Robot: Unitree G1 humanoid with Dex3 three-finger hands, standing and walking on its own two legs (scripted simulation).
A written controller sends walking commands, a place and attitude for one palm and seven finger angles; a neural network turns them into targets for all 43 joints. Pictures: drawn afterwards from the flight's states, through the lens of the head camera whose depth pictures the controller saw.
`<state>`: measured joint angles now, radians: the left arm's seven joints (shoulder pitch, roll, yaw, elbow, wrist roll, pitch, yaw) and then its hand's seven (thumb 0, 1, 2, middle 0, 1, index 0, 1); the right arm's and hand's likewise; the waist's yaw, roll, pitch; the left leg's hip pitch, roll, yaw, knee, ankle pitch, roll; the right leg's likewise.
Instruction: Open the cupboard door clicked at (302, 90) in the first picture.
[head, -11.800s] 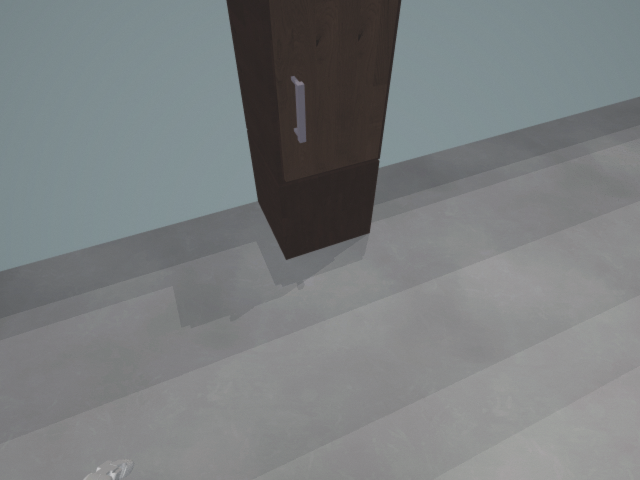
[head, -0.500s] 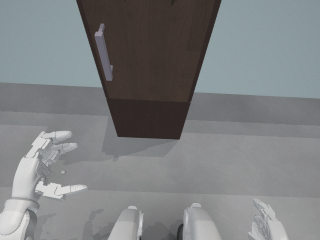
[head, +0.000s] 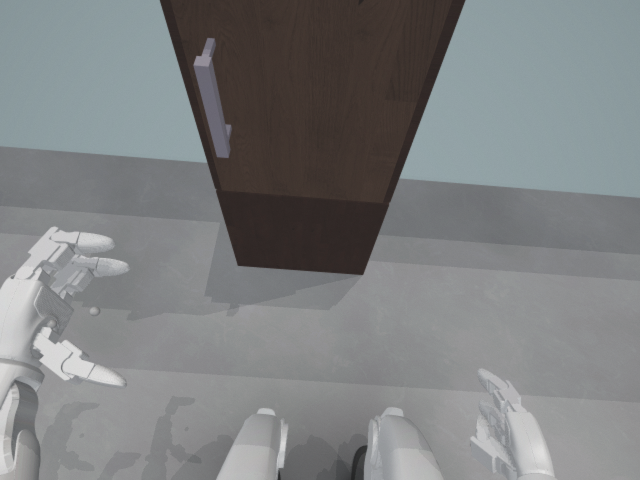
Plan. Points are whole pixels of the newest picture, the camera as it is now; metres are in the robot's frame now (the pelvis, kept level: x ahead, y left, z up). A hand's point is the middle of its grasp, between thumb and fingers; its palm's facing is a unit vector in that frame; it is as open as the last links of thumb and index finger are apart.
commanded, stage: raise the hand with hooked fingers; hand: left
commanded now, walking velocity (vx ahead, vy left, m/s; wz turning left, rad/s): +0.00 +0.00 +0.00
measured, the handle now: (217, 103) +0.62 +0.21 +0.03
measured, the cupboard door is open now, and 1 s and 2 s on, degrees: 0 0 0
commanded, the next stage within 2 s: move the hooked fingers beside the handle in 0.54 s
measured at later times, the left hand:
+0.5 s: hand (105, 314) +0.28 +0.26 +0.04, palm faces +0.00 -1.00 -0.06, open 14.0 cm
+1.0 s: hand (132, 258) +0.34 +0.25 +0.04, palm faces -0.04 -1.00 -0.04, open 14.0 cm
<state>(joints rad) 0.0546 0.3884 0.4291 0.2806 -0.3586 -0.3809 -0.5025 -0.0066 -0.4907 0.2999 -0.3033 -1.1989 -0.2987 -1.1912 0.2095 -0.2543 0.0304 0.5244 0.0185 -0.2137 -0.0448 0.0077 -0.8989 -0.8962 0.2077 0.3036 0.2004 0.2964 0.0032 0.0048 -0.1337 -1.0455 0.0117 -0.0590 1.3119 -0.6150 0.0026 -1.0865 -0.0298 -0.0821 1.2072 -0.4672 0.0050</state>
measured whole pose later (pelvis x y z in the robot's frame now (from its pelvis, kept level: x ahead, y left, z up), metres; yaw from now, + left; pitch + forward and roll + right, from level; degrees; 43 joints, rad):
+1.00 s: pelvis -0.01 +0.00 +0.00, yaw -1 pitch +21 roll -3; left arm -0.22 0.42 0.42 0.48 -0.31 -0.35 -0.50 -0.01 -0.50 0.30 -0.30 -1.20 -0.30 -1.20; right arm 0.23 -0.27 0.03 0.55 0.02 -0.18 -0.06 0.01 -0.90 -0.90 0.21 0.30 0.20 0.30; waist -0.04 0.01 -0.14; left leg -1.09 0.01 -0.05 1.31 -0.60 0.00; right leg -1.14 -0.03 -0.07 1.21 -0.45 0.01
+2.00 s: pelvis -0.02 +0.01 -0.03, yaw -3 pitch +30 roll -6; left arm -0.94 0.78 0.58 1.17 -0.09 -0.38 -0.49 -0.01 -0.50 0.30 -0.30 -1.20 -0.30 -1.20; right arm 0.32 -0.29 0.08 0.59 -0.02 0.03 -0.02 0.00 -0.90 -0.90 0.21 0.30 0.20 0.30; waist -0.20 0.02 -0.10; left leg -1.33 0.03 -0.06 1.41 -0.60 0.01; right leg -1.35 -0.01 -0.08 1.25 -0.42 0.01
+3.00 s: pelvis +0.00 +0.01 -0.02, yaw -4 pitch +32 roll -7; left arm -1.03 0.80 0.56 1.18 -0.03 -0.35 -0.42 -0.01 -0.50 0.30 -0.30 -1.20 -0.30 -1.20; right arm 0.31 -0.27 0.10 0.55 -0.03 0.11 0.01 0.00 -0.90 -0.90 0.21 0.30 0.20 0.30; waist -0.25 0.02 -0.10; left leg -1.34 0.04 -0.08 1.40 -0.62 0.02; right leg -1.35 0.01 -0.10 1.22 -0.43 0.02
